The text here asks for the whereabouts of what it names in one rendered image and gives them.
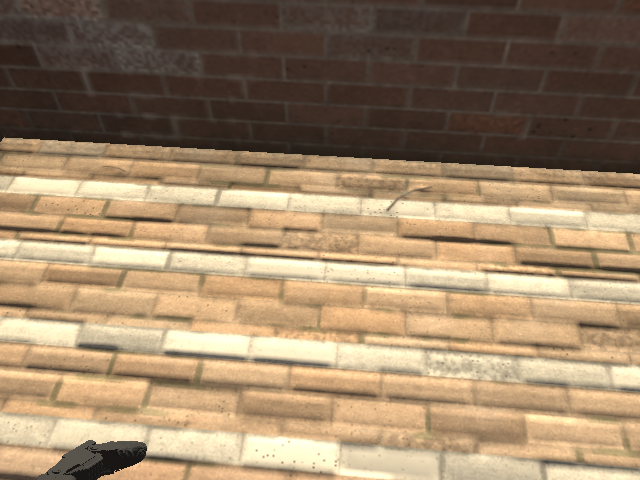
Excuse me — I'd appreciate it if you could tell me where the left robot hand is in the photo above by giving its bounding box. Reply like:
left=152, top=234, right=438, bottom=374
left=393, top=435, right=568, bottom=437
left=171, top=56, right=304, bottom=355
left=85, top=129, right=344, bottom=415
left=35, top=440, right=147, bottom=480

